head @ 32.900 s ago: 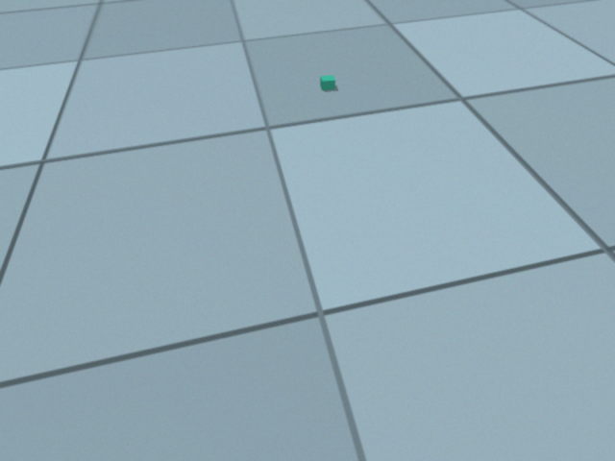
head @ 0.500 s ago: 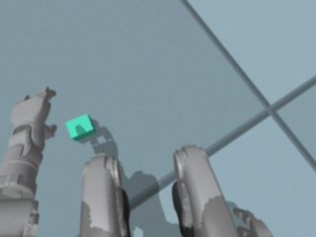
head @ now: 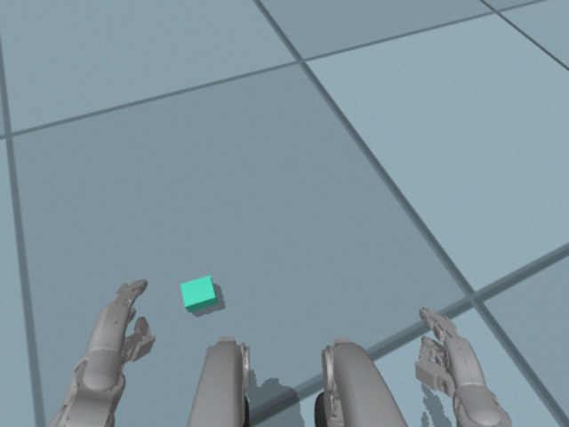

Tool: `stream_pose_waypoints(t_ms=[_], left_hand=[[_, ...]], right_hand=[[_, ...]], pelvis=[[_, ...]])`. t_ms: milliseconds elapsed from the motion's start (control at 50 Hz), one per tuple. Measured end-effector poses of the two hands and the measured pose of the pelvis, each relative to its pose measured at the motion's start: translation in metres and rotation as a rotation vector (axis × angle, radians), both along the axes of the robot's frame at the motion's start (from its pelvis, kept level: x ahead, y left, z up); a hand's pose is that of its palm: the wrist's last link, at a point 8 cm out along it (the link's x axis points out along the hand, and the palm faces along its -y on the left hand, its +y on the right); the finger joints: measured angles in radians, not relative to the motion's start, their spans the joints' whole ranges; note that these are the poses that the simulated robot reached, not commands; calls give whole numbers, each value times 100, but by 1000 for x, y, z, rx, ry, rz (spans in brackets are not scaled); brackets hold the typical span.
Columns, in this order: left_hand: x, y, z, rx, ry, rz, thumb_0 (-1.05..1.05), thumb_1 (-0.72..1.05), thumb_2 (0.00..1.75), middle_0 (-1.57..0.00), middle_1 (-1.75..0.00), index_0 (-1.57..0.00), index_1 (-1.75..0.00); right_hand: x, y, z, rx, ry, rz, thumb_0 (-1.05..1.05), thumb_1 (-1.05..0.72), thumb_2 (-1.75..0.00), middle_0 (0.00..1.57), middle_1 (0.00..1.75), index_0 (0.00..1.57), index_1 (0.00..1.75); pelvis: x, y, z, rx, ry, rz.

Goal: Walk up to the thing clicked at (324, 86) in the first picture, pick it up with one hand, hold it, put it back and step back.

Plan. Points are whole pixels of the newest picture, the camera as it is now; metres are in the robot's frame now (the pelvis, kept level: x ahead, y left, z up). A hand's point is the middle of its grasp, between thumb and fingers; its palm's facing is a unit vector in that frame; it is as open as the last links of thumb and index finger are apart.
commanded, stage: home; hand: left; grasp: from above
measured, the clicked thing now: (199, 294) +0.46 +0.23 -0.56
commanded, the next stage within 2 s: none
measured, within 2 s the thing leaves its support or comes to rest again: neither
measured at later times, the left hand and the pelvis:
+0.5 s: hand (117, 349) +0.22 +0.18 +0.08, palm faces +0.09 -0.97 -0.22, open 7.4 cm; pelvis +0.06 +0.00 +0.12, yaw +2 degrees
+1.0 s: hand (125, 351) +0.22 +0.18 +0.08, palm faces +0.09 -0.97 -0.21, open 7.4 cm; pelvis +0.06 -0.01 +0.13, yaw +3 degrees
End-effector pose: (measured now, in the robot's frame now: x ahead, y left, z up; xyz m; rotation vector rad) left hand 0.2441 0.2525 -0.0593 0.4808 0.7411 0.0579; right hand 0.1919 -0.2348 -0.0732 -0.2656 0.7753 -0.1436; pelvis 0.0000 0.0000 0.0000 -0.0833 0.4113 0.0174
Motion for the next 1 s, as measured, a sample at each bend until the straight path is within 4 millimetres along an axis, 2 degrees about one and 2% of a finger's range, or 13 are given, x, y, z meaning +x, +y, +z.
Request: stream_pose_waypoints(t_ms=[120,260,360,440,540,720,840,1000], left_hand=[[-15,-8,51,-100,29,111,1,90,90,-20,-31,-21,-30],[-27,-16,107,-202,46,213,1,90,90,-20,-31,-21,-30],[-36,-19,142,-238,34,237,1,90,90,-20,-31,-21,-30],[-43,-19,161,-237,21,231,1,90,90,-20,-31,-21,-30],[-48,-20,169,-242,20,228,1,90,90,-20,-31,-20,-30],[-51,-23,163,-258,39,240,1,91,90,-20,-31,-20,-30],[-50,-25,163,-253,32,235,2,91,90,-20,-30,-20,-30],[-48,-26,164,-248,35,229,2,91,90,-20,-30,-20,-30]], right_hand=[[-5,10,42,23,-17,-30,0,-91,-90,20,30,20,30],[-14,6,86,6,-31,-85,1,-90,-90,20,30,20,30],[-12,-1,114,-19,-75,-114,1,-90,-90,20,30,20,30],[-2,-5,130,-32,-128,-116,1,-90,-90,20,30,20,30],[15,-5,142,-36,-192,-90,1,-91,-90,20,30,20,30],[36,-1,150,-34,-242,-29,1,-90,-90,20,30,20,30],[36,-1,147,-32,-228,-20,1,-90,-90,20,30,20,30],[26,-3,140,-29,-198,-39,1,-90,-90,20,30,20,30]], pelvis=[[17,0,44,8,-64,11],[38,-1,89,17,-140,21],[51,0,111,23,-185,23],[57,0,121,28,-211,26],[61,-1,126,33,-233,30],[61,-5,126,40,-242,37],[62,-6,126,41,-247,38],[62,-7,126,42,-247,35]])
